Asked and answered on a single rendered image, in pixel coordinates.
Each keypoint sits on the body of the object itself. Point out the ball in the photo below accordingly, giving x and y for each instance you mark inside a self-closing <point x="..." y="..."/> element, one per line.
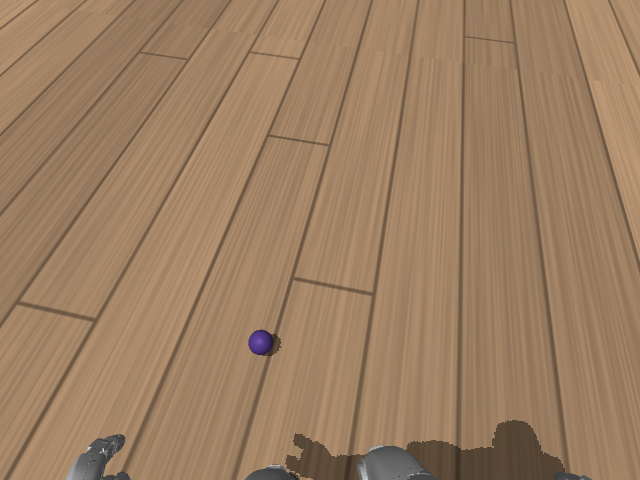
<point x="260" y="342"/>

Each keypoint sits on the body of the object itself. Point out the left robot hand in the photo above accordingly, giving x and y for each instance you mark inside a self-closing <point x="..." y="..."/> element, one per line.
<point x="91" y="465"/>

